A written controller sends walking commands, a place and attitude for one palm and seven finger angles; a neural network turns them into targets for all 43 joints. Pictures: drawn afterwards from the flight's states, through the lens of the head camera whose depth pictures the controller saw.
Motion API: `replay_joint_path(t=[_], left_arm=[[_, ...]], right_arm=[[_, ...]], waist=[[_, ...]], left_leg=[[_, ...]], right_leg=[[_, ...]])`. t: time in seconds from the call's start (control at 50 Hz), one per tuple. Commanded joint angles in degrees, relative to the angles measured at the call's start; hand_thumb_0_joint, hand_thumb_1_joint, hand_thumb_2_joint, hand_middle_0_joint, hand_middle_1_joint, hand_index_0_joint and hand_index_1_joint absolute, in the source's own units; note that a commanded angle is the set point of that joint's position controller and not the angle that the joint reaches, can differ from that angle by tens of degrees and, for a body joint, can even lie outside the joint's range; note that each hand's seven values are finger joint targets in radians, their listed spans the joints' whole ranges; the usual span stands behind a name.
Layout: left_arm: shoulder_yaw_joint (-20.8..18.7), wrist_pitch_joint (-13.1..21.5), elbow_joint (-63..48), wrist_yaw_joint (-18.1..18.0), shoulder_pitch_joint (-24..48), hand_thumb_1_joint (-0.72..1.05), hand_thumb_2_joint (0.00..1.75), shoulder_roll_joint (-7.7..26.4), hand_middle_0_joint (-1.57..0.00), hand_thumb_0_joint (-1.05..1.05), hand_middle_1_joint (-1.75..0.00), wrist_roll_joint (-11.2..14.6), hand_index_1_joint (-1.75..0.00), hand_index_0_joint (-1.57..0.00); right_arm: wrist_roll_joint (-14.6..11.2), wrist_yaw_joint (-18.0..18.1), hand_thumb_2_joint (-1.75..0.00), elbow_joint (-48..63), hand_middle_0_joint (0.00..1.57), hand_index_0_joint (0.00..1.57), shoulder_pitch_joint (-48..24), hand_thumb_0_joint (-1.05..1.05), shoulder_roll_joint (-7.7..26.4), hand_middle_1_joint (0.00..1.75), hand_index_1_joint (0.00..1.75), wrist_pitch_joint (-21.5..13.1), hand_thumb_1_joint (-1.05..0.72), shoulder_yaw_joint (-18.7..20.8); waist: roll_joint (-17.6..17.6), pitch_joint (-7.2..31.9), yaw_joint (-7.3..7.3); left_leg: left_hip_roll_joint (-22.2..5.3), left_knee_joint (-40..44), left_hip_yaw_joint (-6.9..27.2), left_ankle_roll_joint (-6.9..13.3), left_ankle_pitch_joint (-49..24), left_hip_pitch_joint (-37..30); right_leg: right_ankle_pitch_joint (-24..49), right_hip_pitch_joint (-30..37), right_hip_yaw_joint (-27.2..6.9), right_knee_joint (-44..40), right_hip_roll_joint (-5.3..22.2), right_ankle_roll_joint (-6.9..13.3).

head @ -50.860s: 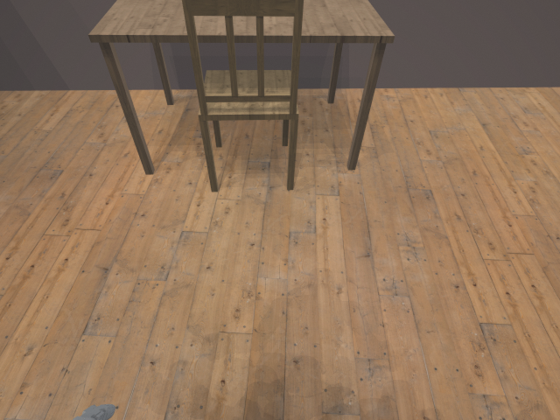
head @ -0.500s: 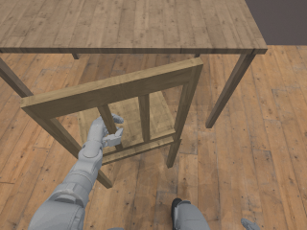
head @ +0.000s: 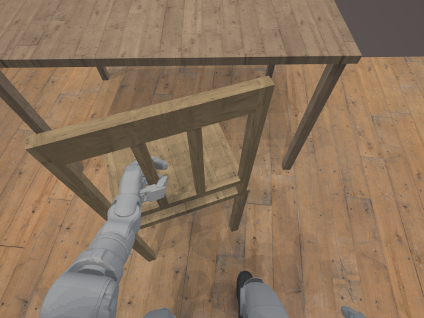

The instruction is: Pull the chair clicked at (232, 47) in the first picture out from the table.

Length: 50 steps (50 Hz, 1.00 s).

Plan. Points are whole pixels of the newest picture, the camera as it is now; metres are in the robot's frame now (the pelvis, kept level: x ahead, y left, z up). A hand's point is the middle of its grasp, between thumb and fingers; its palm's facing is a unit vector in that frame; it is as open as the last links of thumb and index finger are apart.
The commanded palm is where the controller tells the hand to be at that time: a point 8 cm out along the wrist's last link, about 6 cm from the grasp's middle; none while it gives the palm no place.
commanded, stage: step backward, pulling the chair out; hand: left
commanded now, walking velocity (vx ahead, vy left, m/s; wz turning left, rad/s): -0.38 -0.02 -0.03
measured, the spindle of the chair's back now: (152, 177) +0.40 +0.13 -0.06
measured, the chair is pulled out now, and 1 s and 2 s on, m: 0.25 0.26 0.27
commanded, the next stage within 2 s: none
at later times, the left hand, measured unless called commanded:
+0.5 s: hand (157, 194) +0.36 +0.11 -0.05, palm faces -0.06 -0.98 -0.21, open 5.6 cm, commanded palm +0.36 +0.17 -0.05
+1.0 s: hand (157, 194) +0.36 +0.11 -0.05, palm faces -0.06 -0.98 -0.21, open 5.6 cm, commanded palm +0.36 +0.17 -0.05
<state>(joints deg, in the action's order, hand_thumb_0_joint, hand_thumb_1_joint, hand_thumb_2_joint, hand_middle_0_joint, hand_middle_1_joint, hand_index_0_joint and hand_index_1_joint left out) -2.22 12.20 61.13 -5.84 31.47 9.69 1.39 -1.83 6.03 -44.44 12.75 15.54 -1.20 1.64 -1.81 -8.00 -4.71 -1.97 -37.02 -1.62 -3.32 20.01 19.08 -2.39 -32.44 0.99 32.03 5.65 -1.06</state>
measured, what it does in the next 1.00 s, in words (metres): stands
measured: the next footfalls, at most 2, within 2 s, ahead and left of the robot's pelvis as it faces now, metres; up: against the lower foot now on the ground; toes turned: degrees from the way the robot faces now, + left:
none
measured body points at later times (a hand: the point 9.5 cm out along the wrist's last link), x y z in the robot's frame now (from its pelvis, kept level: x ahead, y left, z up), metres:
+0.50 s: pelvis +0.00 +0.00 +0.00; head +0.06 -0.01 +0.44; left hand +0.36 +0.16 -0.04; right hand +0.05 -0.26 -0.14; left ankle -0.01 +0.16 -0.72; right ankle +0.13 -0.14 -0.72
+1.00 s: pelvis +0.00 +0.01 +0.00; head +0.07 +0.00 +0.45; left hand +0.36 +0.17 -0.04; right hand +0.06 -0.27 -0.13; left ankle -0.01 +0.16 -0.72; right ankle +0.13 -0.14 -0.72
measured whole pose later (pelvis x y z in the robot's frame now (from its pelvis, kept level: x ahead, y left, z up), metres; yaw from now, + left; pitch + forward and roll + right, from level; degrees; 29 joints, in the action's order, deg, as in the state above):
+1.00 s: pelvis +0.00 +0.01 +0.00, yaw -2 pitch +3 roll +2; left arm -1.3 14.6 62.0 -6.0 28.9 8.9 0.2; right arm -2.2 6.5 -43.8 13.8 14.8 -1.2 1.6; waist -0.9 -5.8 -3.8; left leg -2.3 -36.1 -3.1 -2.7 19.8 19.5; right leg -2.1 -31.5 -0.3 30.1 5.1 -2.0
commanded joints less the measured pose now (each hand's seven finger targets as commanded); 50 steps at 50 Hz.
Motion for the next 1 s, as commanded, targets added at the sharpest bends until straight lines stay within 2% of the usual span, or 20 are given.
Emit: replay_joint_path(t=[0.0, 0.04, 0.08, 0.12, 0.14, 0.18, 0.24, 0.32, 0.34, 0.38, 0.4, 0.42, 0.46, 0.5, 0.52, 0.62, 0.72, 0.82, 0.9, 0.98], left_arm=[[0.34, 3.96, -14.09, -0.42, 15.47, 0.90, 0.90, 8.21, -0.50, 0.00, -1.45, -1.37, -1.45, -0.50], [-0.18, 3.61, -15.18, -0.59, 15.71, 0.90, 0.90, 8.63, -0.50, 0.00, -1.45, -1.13, -1.45, -0.50], [-0.05, 3.71, -15.56, -0.55, 17.04, 0.90, 0.90, 9.04, -0.50, 0.00, -1.45, -1.02, -1.45, -0.50], [0.27, 3.37, -13.20, -0.14, 16.32, 0.90, 0.90, 10.19, -0.50, 0.00, -1.45, -1.18, -1.45, -0.50], [-0.03, 3.04, -11.89, -0.22, 15.68, 0.90, 0.90, 10.55, -0.50, 0.00, -1.45, -1.18, -1.45, -0.50], [-1.19, 3.27, -9.64, -0.58, 15.24, 0.90, 0.90, 11.70, -0.50, 0.00, -1.45, -1.43, -1.45, -0.50], [-1.71, 3.88, -8.96, -0.68, 14.88, 0.90, 0.90, 11.93, -0.50, 0.00, -1.45, -1.74, -1.45, -0.50], [-0.59, 4.33, -12.19, -0.82, 15.23, 0.90, 0.90, 9.88, -0.50, 0.00, -1.45, -1.50, -1.45, -0.50], [-0.64, 4.26, -13.20, -0.97, 16.03, 0.90, 0.90, 9.51, -0.50, 0.00, -1.45, -1.56, -1.45, -0.50], [-0.17, 4.39, -14.02, -0.97, 17.79, 0.90, 0.90, 8.89, -0.50, 0.00, -1.45, -1.57, -1.45, -0.50], [-0.46, 4.44, -14.12, -0.90, 18.17, 0.90, 0.90, 9.39, -0.50, 0.00, -1.45, -1.60, -1.45, -0.50], [-0.67, 3.91, -13.07, -0.75, 17.55, 0.90, 0.90, 10.51, -0.50, 0.00, -1.45, -1.51, -1.45, -0.50], [1.54, 3.71, -12.08, -0.22, 17.86, 0.90, 0.90, 8.14, -0.50, 0.00, -1.45, -1.54, -1.45, -0.50], [-0.34, 4.11, -9.82, -0.56, 16.48, 0.90, 0.90, 9.84, -0.50, 0.00, -1.45, -1.58, -1.45, -0.50], [-1.12, 4.11, -8.93, -0.66, 15.52, 0.90, 0.90, 10.99, -0.50, 0.00, -1.45, -1.48, -1.45, -0.50], [-1.04, 5.21, -9.21, -0.88, 16.04, 0.90, 0.90, 10.82, -0.50, 0.00, -1.45, -1.91, -1.45, -0.50], [-0.60, 5.43, -10.64, -1.04, 16.62, 0.90, 0.90, 10.44, -0.50, 0.00, -1.45, -1.88, -1.45, -0.50], [-0.72, 5.27, -10.28, -0.89, 16.01, 0.90, 0.90, 11.21, -0.50, 0.00, -1.45, -1.77, -1.45, -0.50], [-0.98, 5.27, -9.51, -0.89, 16.05, 0.90, 0.90, 11.46, -0.50, 0.00, -1.45, -2.16, -1.45, -0.50], [-0.22, 5.13, -10.29, -0.87, 16.31, 0.90, 0.90, 10.15, -0.50, 0.00, -1.45, -2.06, -1.45, -0.50]], right_arm=[[0.16, 0.74, -0.90, 7.89, 0.20, 0.20, 2.00, 0.00, 7.32, 0.30, 0.30, -1.31, -0.90, 1.92], [-0.12, 0.76, -0.90, 8.26, 0.20, 0.20, 2.82, 0.00, 7.25, 0.30, 0.30, -0.97, -0.90, 2.26], [-0.33, 0.79, -0.90, 8.02, 0.20, 0.20, 4.76, 0.00, 6.93, 0.30, 0.30, -0.84, -0.90, 2.83], [0.04, 0.70, -0.90, 6.74, 0.20, 0.20, 5.58, 0.00, 6.62, 0.30, 0.30, -0.95, -0.90, 2.84], [-0.36, 0.44, -0.90, 5.96, 0.20, 0.20, 6.44, 0.00, 6.49, 0.30, 0.30, -1.08, -0.90, 2.55], [-0.56, 0.27, -0.90, 4.59, 0.20, 0.20, 7.55, 0.00, 6.37, 0.30, 0.30, -1.56, -0.90, 2.40], [-0.20, 0.43, -0.90, 4.02, 0.20, 0.20, 7.41, 0.00, 6.50, 0.30, 0.30, -2.26, -0.90, 1.66], [-0.26, 0.93, -0.90, 7.14, 0.20, 0.20, 3.58, 0.00, 8.03, 0.30, 0.30, -2.38, -0.90, 1.81], [-0.29, 0.94, -0.90, 7.80, 0.20, 0.20, 3.38, 0.00, 7.52, 0.30, 0.30, -2.34, -0.90, 1.78], [-0.34, 1.02, -0.90, 7.56, 0.20, 0.20, 4.73, 0.00, 6.99, 0.30, 0.30, -2.06, -0.90, 2.36], [-0.22, 1.11, -0.90, 7.05, 0.20, 0.20, 5.92, 0.00, 6.86, 0.30, 0.30, -1.84, -0.90, 2.86], [0.05, 1.23, -0.90, 6.75, 0.20, 0.20, 6.17, 0.00, 7.11, 0.30, 0.30, -1.64, -0.90, 3.08], [0.10, 0.74, -0.90, 6.03, 0.20, 0.20, 5.52, 0.00, 6.53, 0.30, 0.30, -1.69, -0.90, 2.31], [-0.22, 0.91, -0.90, 4.96, 0.20, 0.20, 6.59, 0.00, 6.66, 0.30, 0.30, -1.77, -0.90, 2.42], [-0.18, 1.13, -0.90, 4.30, 0.20, 0.20, 7.00, 0.00, 6.86, 0.30, 0.30, -1.93, -0.90, 2.54], [-0.12, 1.31, -0.90, 4.62, 0.20, 0.20, 5.62, 0.00, 6.85, 0.30, 0.30, -2.21, -0.90, 2.16], [-0.28, 1.44, -0.90, 5.75, 0.20, 0.20, 5.00, 0.00, 6.87, 0.30, 0.30, -2.01, -0.90, 2.31], [-0.46, 1.41, -0.90, 5.23, 0.20, 0.20, 6.55, 0.00, 6.36, 0.30, 0.30, -1.77, -0.90, 2.58], [-0.49, 1.29, -0.90, 4.91, 0.20, 0.20, 6.56, 0.00, 5.90, 0.30, 0.30, -1.66, -0.90, 2.23], [-0.44, 1.57, -0.90, 5.92, 0.20, 0.20, 4.98, 0.00, 6.70, 0.30, 0.30, -1.35, -0.90, 2.13]], waist=[[13.82, 22.33, 3.46], [9.30, 22.16, 3.42], [-0.20, 25.86, 2.22], [-3.35, 23.42, 2.34], [-5.02, 22.27, 2.54], [-8.91, 23.64, 2.37], [-3.76, 25.36, 2.11], [11.12, 22.34, 3.63], [10.79, 21.53, 3.75], [4.84, 24.14, 2.73], [2.25, 26.95, 1.86], [0.76, 27.05, 1.81], [1.31, 20.45, 2.25], [-3.43, 21.55, 2.44], [-4.65, 21.76, 2.39], [0.83, 23.67, 2.66], [2.22, 24.05, 2.75], [-2.74, 24.51, 2.40], [-4.61, 26.25, 2.29], [1.95, 25.51, 2.55]], left_leg=[[-10.49, 13.65, 5.51, 5.61, -5.54, 8.12], [-11.16, 11.37, 5.17, 5.27, -10.32, 8.27], [-7.05, 4.53, 1.95, 2.91, -9.38, 4.18], [-2.78, 0.66, 0.64, 1.98, 8.34, 1.94], [-1.24, -0.76, -0.05, 2.11, 11.44, 0.59], [0.19, -2.39, -1.25, 2.29, 8.96, -3.43], [-1.34, 6.32, 0.34, 3.19, 5.96, -4.71], [-9.76, 14.88, 5.63, 5.87, 0.31, 6.78], [-10.88, 14.42, 6.04, 6.00, -3.91, 8.63], [-10.00, 8.62, 3.99, 4.36, -14.65, 4.20], [-8.39, 5.90, 2.45, 3.10, -16.65, 1.08], [-7.40, 4.40, 2.41, 2.56, -13.19, 1.25], [-6.00, 4.27, 2.84, 2.53, 2.01, 4.54], [-3.93, 3.46, 2.10, 2.70, 4.66, 1.85], [-3.60, 3.94, 1.92, 2.85, 3.72, 0.59], [-5.32, 7.86, 2.68, 3.65, -0.92, 0.54], [-6.70, 8.15, 2.98, 3.33, -5.58, 1.91], [-3.27, 4.24, 0.51, 2.43, 0.98, -0.70], [-2.25, 4.50, -0.02, 2.41, 1.65, -2.81], [-5.85, 9.14, 2.29, 3.19, -5.47, -1.54]], right_leg=[[-8.12, 22.36, -1.48, 6.94, 0.46, 0.32], [-1.93, 24.10, -1.99, 7.74, 0.26, 0.72], [9.02, 24.50, -6.48, 1.98, 4.67, 2.38], [-3.28, 17.53, -11.43, -7.74, 9.52, 4.15], [-13.31, 13.36, -11.66, -11.87, 9.72, 4.03], [-21.27, 11.96, -10.84, -16.71, 10.21, 3.37], [-16.95, 14.69, -7.00, -13.32, 7.36, 1.40], [-13.83, 20.29, -2.16, 2.72, 0.50, 0.07], [-9.78, 21.50, -1.62, 6.52, -0.40, 0.21], [5.84, 23.14, -3.06, 5.44, 1.02, 1.01], [14.77, 24.03, -4.84, 3.71, 3.16, 1.87], [15.90, 23.79, -6.81, 2.40, 5.24, 2.74], [-0.23, 16.42, -8.32, -1.14, 6.74, 3.74], [-8.05, 13.58, -8.40, -5.75, 6.18, 3.30], [-8.07, 13.69, -7.88, -6.87, 5.86, 2.85], [-8.15, 16.47, -5.73, -4.89, 3.94, 1.06], [-2.22, 18.70, -5.37, -1.54, 3.36, 1.44], [-3.31, 16.72, -8.49, -7.43, 6.31, 2.58], [-5.32, 17.36, -7.77, -9.79, 7.06, 2.09], [-3.04, 18.44, -4.68, -4.72, 3.44, 0.87]])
